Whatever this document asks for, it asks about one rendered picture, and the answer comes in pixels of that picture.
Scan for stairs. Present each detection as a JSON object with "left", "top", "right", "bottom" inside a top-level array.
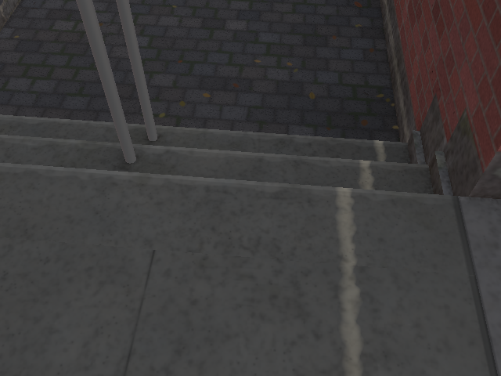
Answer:
[{"left": 0, "top": 114, "right": 434, "bottom": 194}]

